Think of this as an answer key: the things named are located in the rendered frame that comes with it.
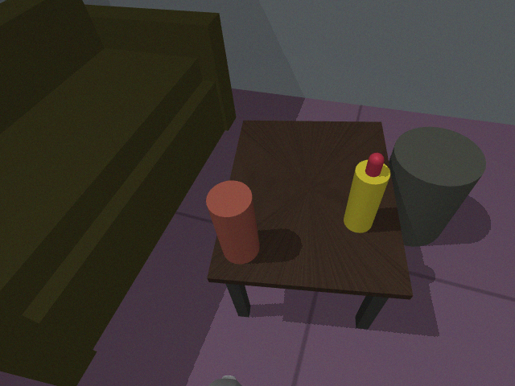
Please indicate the coffee table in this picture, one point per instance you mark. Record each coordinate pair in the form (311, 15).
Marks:
(300, 175)

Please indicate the sofa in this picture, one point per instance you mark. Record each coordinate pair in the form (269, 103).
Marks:
(107, 116)

